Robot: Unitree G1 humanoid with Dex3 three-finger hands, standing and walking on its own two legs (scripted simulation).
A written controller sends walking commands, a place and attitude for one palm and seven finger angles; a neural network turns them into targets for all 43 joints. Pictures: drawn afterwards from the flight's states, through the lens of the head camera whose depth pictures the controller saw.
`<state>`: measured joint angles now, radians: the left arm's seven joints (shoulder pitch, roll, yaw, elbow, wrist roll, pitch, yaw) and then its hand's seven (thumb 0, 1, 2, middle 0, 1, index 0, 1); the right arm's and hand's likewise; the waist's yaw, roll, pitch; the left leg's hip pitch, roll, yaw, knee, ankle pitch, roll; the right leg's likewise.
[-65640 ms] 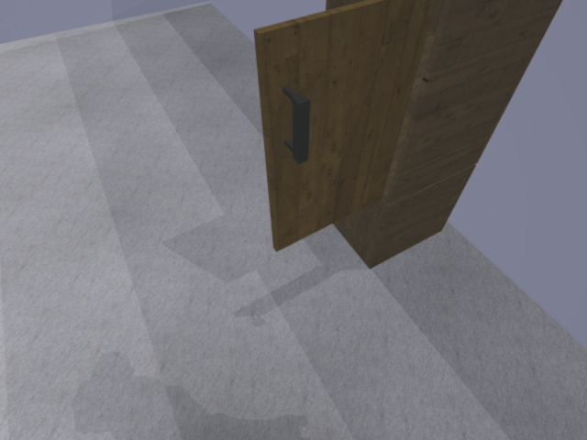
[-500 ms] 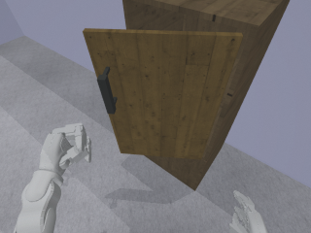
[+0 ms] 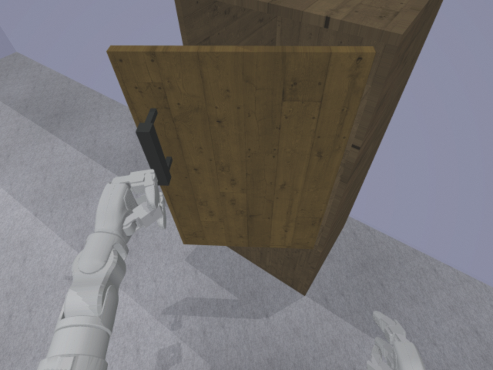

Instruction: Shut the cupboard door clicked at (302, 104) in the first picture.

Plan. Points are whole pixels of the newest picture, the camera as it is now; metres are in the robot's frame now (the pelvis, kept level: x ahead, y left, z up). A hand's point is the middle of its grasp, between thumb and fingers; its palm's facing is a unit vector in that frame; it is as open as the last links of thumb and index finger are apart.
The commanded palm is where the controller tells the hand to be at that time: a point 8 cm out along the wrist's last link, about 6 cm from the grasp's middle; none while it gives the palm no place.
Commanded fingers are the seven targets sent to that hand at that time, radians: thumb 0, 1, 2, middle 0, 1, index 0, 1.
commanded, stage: bring the fist close to the handle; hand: left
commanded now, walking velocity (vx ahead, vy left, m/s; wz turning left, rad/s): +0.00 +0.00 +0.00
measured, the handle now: (158, 148) +0.46 +0.19 +0.10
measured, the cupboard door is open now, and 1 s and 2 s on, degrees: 32 30 12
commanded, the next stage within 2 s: push the door shut along its arc in 0.62 s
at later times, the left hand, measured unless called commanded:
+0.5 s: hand (163, 192) +0.36 +0.16 +0.10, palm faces +0.03 -1.00 -0.03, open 3.1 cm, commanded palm +0.33 +0.21 +0.10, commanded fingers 0.00 0.90 0.90 -1.30 -1.50 -1.30 -1.50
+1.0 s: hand (161, 177) +0.39 +0.17 +0.10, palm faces -0.06 -1.00 -0.02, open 3.2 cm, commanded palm +0.37 +0.22 +0.10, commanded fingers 0.00 0.90 0.90 -1.30 -1.50 -1.30 -1.50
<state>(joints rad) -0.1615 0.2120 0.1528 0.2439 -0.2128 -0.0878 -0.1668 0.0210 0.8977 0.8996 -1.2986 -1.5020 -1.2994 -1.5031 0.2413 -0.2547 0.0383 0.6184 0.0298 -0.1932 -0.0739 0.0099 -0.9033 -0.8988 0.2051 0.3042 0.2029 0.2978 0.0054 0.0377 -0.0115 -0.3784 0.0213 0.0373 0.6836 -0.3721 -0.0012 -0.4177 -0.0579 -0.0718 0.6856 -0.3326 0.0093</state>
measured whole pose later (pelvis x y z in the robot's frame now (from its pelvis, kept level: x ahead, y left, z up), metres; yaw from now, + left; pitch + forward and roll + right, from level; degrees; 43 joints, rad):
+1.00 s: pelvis -0.02 +0.00 +0.00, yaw +0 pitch +5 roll +0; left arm -0.53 0.31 0.22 0.73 -0.21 -0.22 -0.25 0.03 0.90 0.92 -1.30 -1.50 -1.30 -1.50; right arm 0.27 -0.27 0.03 0.64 0.04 -0.11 -0.08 0.01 -0.90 -0.90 0.21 0.30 0.20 0.30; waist -0.03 0.03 -0.02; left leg -0.45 0.03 0.04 0.70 -0.35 0.00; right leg -0.48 -0.05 -0.07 0.69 -0.30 0.01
